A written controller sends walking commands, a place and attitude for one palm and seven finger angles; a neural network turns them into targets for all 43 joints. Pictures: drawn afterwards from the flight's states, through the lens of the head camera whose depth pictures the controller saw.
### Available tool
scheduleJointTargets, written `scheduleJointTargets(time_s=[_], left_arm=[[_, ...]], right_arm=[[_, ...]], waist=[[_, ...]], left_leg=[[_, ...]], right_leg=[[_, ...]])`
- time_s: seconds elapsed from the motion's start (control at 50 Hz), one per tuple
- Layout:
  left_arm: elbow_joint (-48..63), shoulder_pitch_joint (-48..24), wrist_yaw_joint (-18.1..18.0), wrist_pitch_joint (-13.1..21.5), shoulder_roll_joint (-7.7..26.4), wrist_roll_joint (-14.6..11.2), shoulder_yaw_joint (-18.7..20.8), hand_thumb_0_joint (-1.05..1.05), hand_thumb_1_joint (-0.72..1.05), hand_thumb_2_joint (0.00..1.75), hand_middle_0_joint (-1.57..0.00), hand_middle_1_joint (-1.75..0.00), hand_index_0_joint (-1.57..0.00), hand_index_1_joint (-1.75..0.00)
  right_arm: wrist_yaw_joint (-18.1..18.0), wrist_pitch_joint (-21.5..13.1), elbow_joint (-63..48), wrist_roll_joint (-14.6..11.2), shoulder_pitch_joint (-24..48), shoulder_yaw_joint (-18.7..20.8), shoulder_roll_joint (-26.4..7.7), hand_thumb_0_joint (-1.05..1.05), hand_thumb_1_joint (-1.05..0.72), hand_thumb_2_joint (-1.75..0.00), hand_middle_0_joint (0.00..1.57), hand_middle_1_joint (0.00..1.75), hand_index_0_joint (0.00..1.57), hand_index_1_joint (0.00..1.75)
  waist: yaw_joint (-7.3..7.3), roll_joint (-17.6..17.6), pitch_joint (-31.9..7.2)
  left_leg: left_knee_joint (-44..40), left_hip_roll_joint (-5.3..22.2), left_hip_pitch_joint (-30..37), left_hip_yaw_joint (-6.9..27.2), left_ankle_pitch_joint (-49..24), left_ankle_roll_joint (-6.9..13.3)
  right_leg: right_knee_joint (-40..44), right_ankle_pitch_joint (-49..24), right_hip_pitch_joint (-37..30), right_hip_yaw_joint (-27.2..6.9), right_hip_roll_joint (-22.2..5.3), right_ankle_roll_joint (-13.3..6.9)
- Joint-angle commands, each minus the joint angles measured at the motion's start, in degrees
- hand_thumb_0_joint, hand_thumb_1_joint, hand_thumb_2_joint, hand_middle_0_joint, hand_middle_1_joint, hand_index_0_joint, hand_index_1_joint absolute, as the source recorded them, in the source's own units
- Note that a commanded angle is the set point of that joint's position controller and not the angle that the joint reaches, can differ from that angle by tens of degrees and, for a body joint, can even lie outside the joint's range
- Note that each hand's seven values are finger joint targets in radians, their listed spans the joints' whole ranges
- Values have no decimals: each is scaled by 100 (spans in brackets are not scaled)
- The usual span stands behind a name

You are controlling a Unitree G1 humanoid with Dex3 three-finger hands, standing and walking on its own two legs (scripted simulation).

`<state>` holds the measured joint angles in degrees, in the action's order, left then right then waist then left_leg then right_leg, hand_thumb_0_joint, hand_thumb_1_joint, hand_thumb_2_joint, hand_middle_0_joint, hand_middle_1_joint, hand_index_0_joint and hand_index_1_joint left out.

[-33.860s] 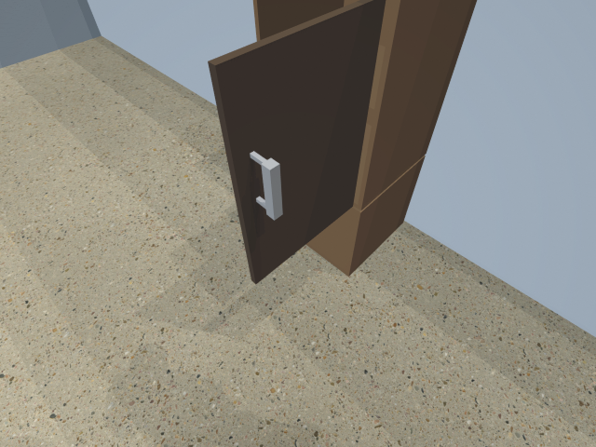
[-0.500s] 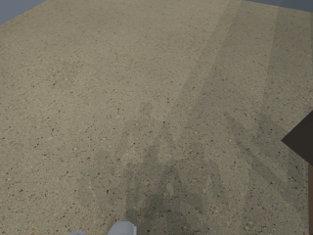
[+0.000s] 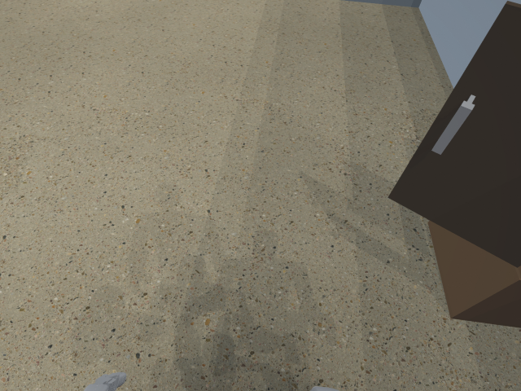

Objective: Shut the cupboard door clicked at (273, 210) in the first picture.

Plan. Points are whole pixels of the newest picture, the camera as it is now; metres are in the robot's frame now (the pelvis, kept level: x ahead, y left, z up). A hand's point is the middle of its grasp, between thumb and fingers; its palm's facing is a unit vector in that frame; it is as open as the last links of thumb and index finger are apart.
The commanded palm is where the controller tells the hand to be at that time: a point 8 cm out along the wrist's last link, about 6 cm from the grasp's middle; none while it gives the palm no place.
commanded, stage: turn to face it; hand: left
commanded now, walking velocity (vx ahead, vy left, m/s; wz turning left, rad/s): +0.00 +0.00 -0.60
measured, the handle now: (454, 124) +0.68 -0.42 +0.00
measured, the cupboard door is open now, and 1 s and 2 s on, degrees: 60 60 60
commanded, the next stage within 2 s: take the last steps up to it in 0.90 s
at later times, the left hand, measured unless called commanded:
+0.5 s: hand (160, 388) +0.15 +0.18 -0.19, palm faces -0.24 -0.95 -0.19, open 7.4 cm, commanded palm none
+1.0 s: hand (211, 356) +0.20 +0.10 -0.16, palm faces -0.50 -0.83 -0.25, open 7.4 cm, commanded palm none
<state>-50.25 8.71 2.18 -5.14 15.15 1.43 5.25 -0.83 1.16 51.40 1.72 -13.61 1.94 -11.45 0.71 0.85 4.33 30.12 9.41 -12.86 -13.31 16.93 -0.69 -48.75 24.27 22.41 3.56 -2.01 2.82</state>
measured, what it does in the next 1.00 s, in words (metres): steps on the spot, turning right: right foot, then left foot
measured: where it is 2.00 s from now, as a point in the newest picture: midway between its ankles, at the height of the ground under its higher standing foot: outside the picture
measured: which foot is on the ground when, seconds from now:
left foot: down 0.00-0.06, up 0.08-0.42, down 0.44-0.84, up 0.86-1.00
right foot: up 0.00-0.06, down 0.08-0.44, up 0.46-0.82, down 0.84-1.00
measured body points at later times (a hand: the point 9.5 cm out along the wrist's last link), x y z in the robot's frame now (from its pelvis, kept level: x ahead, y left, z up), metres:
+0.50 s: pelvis +0.02 +0.01 -0.01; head +0.07 +0.03 +0.44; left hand +0.16 +0.23 -0.17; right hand +0.05 -0.27 -0.13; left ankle +0.06 +0.11 -0.74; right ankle -0.02 -0.13 -0.71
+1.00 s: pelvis +0.02 -0.02 +0.00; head +0.04 -0.06 +0.44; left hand +0.22 +0.14 -0.14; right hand -0.09 -0.27 -0.16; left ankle +0.06 +0.10 -0.67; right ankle -0.05 -0.12 -0.74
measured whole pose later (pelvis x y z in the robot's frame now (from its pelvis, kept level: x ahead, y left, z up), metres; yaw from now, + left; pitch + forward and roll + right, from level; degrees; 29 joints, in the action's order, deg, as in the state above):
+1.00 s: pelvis +0.02 -0.02 +0.00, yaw -30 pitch +1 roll +0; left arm -52.5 10.2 -0.3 -1.5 10.7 1.3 2.0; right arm -0.8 3.9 55.4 0.8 -13.8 3.3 -14.7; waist 1.8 2.9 3.0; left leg 61.9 4.7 -27.2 -2.8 25.4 -4.3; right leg -29.3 16.4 13.6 1.3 -0.1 -0.6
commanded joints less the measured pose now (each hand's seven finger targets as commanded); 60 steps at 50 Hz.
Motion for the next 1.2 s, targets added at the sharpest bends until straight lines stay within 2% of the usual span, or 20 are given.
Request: scheduleJointTargets(time_s=[0.0,0.02,0.04,0.06,0.18,0.32,0.38,0.42,0.46,0.52,0.76,0.78,0.82,0.84,0.96,1.06,1.12,1.14,1.16,1.18], left_arm=[[443,209,1,266,282,-29,39,0,90,90,-20,-30,-20,-30],[319,614,-33,311,565,-1,97,0,90,90,-20,-30,-20,-30],[238,910,-106,407,1212,58,206,0,90,90,-20,-30,-20,-30],[157,1131,-188,396,1521,-19,257,0,90,90,-20,-30,-20,-30],[468,60,-288,439,859,-33,86,0,90,90,-20,-30,-20,-30],[370,244,-253,393,1044,27,153,0,90,90,-20,-30,-20,-30],[395,-54,-239,328,942,-44,146,0,90,90,-20,-30,-20,-30],[536,200,-165,289,349,-142,8,0,90,90,-20,-30,-20,-30],[561,34,-125,257,552,-34,73,0,90,90,-20,-30,-20,-30],[359,98,-20,207,493,-10,101,0,90,90,-20,-30,-20,-30],[262,254,-50,293,202,-36,-41,0,90,90,-20,-30,-20,-30],[154,572,-71,339,418,-9,4,0,90,90,-20,-30,-20,-30],[-34,1047,-218,444,1335,23,156,0,90,90,-20,-30,-20,-30],[-39,1063,-266,431,1313,-26,117,0,90,90,-20,-30,-20,-30],[107,204,-338,494,678,-25,-25,0,90,90,-20,-30,-20,-30],[-11,289,-261,465,786,31,44,0,90,90,-20,-30,-20,-30],[-90,68,-191,448,665,-13,35,0,90,90,-20,-30,-20,-30],[-31,111,-155,414,320,-47,-26,0,90,90,-20,-30,-20,-30],[137,149,-102,388,-73,-82,-112,0,90,90,-20,-30,-20,-30],[323,-349,-67,379,210,9,-72,0,90,90,-20,-30,-20,-30]], right_arm=[[-46,-78,-297,-20,-11,409,-1388,0,-90,-90,20,30,20,30],[-10,-61,-348,-64,72,406,-1285,0,-90,-90,20,30,20,30],[13,-39,-538,-102,153,286,-803,0,-90,-90,20,30,20,30],[-21,29,-767,-79,526,224,-762,0,-90,-90,20,30,20,30],[-9,70,-469,-72,287,235,-836,0,-90,-90,20,30,20,30],[-21,5,-584,-130,406,201,-712,0,-90,-90,20,30,20,30],[-80,-79,-394,-151,-159,208,-780,0,-90,-90,20,30,20,30],[-102,-165,-415,-49,-416,358,-1678,0,-90,-90,20,30,20,30],[-142,-122,-527,35,-225,288,-1577,0,-90,-90,20,30,20,30],[-176,-155,-644,28,279,176,-1213,0,-90,-90,20,30,20,30],[-66,-72,-143,-17,-133,349,-1352,0,-90,-90,20,30,20,30],[-44,-64,-152,-65,-98,354,-1268,0,-90,-90,20,30,20,30],[-18,-11,-501,-95,270,184,-632,0,-90,-90,20,30,20,30],[-66,88,-437,-120,272,172,-715,0,-90,-90,20,30,20,30],[-8,89,-12,-78,-56,169,-632,0,-90,-90,20,30,20,30],[23,-1,-78,-33,61,146,-512,0,-90,-90,20,30,20,30],[-6,-173,165,-7,-699,150,-559,0,-90,-90,20,30,20,30],[-61,-235,303,34,-1186,210,-918,0,-90,-90,20,30,20,30],[-104,-282,400,132,-1623,349,-1559,0,-90,-90,20,30,20,30],[-164,-263,385,112,-1650,363,-1732,0,-90,-90,20,30,20,30]], waist=[[-115,996,-813],[-329,479,-901],[-508,-1468,-869],[-659,-1906,-717],[-28,-1067,-646],[-165,-979,-780],[161,-874,-880],[176,1779,-1094],[136,1065,-752],[-80,1077,-433],[-77,1044,-858],[-220,617,-944],[-502,-1826,-730],[-494,-1271,-753],[13,-1067,-703],[-108,-979,-446],[287,-790,-412],[476,375,-497],[600,2222,-423],[691,1547,-37]], left_leg=[[2,1118,425,510,-2277,389],[719,854,-183,309,-1585,103],[1996,27,-1560,-39,927,-292],[3176,-434,-2223,563,2220,-370],[3379,-308,-1950,1260,563,-483],[1399,-701,-1148,1119,713,-438],[-300,-784,214,1083,-418,-373],[-1353,1327,1275,3193,-1261,383],[-1424,1722,423,3061,-1582,999],[-1141,1070,322,1827,-2459,763],[-171,965,492,818,-2523,497],[318,711,32,611,-1890,212],[2542,-520,-1953,437,2012,-304],[3184,-399,-1896,1105,1919,-237],[3122,-455,-1714,1158,608,-402],[1520,-599,-1062,836,721,-352],[-221,-710,550,669,-26,-266],[-965,-166,1266,1511,578,-129],[-1849,1495,1500,3822,1857,374],[-2368,2110,818,4420,2447,814]], right_leg=[[1722,-936,-861,284,151,-197],[2419,-1638,-1673,-70,-76,-335],[3036,-2945,-2457,-1922,-1428,-835],[2980,-4419,-2091,-2837,-2129,-1395],[2829,-3463,-1303,-1598,-1123,-1293],[2594,-3185,-1202,-2217,-1062,-1363],[2097,-2801,-455,-2186,-684,-902],[207,437,985,-913,588,-220],[-1628,928,945,-776,245,-137],[-2009,312,1040,-526,44,1],[1818,-921,-870,221,200,-192],[2532,-1682,-1584,-24,26,-278],[2995,-4439,-2187,-2487,-2064,-1281],[3047,-3859,-1748,-2313,-2165,-1618],[2825,-3985,-1477,-1136,-1118,-1264],[3240,-1232,-1069,-1560,-1093,-1403],[2737,300,-66,-1422,-718,-1088],[1740,683,687,-1077,-223,-810],[-53,1124,1743,-177,566,-397],[-1024,888,1910,-664,208,-450]])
